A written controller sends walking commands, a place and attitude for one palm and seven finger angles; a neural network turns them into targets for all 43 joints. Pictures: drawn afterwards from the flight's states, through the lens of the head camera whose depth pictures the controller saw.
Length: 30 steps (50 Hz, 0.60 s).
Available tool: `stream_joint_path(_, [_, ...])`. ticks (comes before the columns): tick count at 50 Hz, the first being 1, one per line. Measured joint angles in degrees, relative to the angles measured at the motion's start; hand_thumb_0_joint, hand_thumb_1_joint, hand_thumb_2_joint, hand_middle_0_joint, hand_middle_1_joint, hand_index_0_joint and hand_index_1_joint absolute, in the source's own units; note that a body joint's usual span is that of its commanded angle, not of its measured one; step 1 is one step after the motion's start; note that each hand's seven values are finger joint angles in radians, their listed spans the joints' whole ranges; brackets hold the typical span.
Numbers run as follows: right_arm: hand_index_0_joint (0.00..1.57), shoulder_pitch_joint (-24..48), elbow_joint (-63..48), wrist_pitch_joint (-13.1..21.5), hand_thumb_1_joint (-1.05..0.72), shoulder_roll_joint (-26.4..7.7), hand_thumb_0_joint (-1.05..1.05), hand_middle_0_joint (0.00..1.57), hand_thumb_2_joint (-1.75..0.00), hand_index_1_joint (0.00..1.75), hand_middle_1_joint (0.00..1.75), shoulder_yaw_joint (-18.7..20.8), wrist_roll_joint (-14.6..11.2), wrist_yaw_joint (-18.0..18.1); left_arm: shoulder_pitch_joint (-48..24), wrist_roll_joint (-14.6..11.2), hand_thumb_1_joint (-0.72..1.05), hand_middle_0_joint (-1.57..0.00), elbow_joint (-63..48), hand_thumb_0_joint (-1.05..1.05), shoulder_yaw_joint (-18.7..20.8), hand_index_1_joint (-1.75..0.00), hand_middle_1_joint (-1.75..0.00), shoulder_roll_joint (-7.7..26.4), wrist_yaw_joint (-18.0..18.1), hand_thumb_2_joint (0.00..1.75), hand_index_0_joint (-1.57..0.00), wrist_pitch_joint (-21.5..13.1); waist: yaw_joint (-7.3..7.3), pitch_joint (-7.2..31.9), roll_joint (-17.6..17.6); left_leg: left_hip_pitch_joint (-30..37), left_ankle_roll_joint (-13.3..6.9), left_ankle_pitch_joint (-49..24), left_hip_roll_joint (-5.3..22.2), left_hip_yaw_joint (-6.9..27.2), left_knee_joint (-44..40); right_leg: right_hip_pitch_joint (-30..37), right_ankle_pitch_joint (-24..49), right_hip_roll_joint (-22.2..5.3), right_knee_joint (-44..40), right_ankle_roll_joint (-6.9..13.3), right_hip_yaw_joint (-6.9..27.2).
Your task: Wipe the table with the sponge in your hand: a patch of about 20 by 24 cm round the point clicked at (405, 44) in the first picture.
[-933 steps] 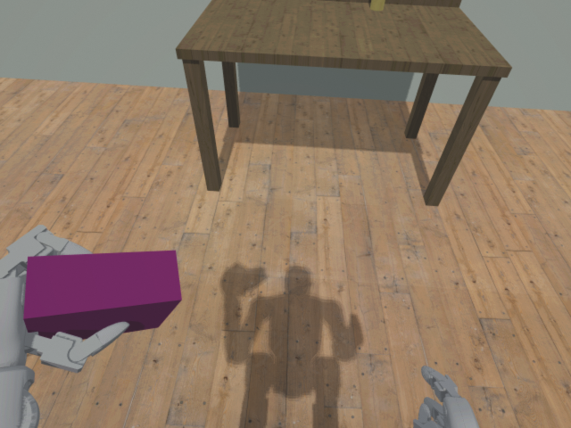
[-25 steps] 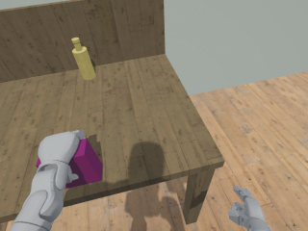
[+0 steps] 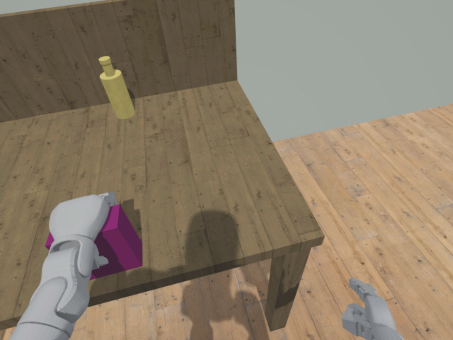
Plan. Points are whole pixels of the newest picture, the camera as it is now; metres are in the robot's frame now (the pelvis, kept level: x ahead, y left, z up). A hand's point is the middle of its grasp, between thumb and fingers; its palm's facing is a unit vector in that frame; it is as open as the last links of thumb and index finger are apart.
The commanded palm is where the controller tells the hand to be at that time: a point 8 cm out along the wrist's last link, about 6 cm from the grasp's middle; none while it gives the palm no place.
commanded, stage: wipe forward along the first lane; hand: left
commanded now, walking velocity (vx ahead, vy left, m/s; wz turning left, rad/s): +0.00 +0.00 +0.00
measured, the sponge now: (104, 250) +0.26 +0.29 +0.00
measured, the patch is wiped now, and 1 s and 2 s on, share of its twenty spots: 0.10 0.55 0.60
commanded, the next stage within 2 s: slide across to the middle lane in 1.44 s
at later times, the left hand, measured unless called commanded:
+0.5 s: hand (95, 212) +0.31 +0.31 +0.05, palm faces -0.12 -0.01 -0.99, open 9.9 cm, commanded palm +0.31 +0.31 +0.08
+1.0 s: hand (97, 187) +0.37 +0.34 +0.05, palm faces -0.15 +0.01 -0.99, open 9.9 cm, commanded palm +0.36 +0.33 +0.08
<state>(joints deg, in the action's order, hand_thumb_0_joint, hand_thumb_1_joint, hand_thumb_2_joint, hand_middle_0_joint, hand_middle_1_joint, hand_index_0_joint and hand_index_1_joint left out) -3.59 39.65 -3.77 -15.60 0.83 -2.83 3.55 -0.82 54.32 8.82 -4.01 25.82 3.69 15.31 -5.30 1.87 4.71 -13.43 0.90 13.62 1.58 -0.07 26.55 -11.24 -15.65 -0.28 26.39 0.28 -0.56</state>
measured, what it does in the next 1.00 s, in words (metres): stands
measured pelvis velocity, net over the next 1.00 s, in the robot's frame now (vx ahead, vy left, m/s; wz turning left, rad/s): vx -0.03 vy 0.00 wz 0.00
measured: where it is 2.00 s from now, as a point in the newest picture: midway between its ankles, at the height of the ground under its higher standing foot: outside the picture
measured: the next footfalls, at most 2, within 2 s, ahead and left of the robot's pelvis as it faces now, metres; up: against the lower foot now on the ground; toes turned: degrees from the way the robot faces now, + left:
none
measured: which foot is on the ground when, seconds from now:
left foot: down 0.00-1.00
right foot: down 0.00-1.00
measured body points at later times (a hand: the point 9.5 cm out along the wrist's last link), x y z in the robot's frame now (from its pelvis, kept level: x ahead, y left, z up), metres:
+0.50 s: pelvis -0.02 +0.00 -0.01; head +0.00 -0.03 +0.44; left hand +0.31 +0.31 +0.10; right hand +0.14 -0.26 -0.13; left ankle +0.00 +0.13 -0.74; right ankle -0.02 -0.12 -0.74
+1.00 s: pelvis -0.03 +0.00 -0.01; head +0.02 -0.01 +0.43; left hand +0.37 +0.33 +0.10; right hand +0.06 -0.28 -0.14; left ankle +0.00 +0.13 -0.74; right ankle -0.02 -0.12 -0.74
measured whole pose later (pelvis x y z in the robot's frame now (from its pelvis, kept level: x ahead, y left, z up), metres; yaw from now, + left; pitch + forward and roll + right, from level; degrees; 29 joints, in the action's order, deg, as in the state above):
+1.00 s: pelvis -0.03 +0.00 -0.01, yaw +0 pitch +10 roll -1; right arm -14.0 42.8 -4.9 -16.8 2.0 -3.9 3.5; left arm -37.3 59.1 55.6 1.3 35.3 6.9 1.5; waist 1.3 5.0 3.1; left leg -31.2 0.5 14.2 2.3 1.1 35.3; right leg -28.0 -15.5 0.6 33.5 0.3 -1.4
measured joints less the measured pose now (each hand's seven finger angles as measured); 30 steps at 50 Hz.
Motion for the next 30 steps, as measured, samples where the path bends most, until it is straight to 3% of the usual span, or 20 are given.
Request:
stream_joint_path(15, [0.20, -2.86, 1.60, 0.33, -0.90, -0.27, 0.01, 0.20, -0.90, 0.30, 0.30, 0.38, -0.64, 0.67, -11.19, 1.00, -0.48, -0.77, 13.73, 0.00, 1.35, -1.34, -1.34, 1.84, -0.65, 1.03, -0.77, -4.20, 0.97, 0.98, -0.09, -4.94, 0.02, -0.29, 0.11, 0.88, 2.27, -4.73, -0.04, 0.17, 2.42, 0.27, -0.77])
stream_joint_path(30, [0.20, -6.47, 2.56, -0.20, -0.90, -0.75, 0.01, 0.20, -0.90, 0.30, 0.30, 0.89, -1.02, 0.67, -24.15, 2.69, -0.50, -0.78, 30.61, 0.01, 2.25, -1.33, -1.34, 4.10, 1.55, 1.04, -0.78, -9.35, 2.86, 2.11, -0.39, -11.49, -0.36, -0.25, 0.11, 1.41, 5.63, -11.13, -0.14, 0.22, 5.79, 0.30, -1.18])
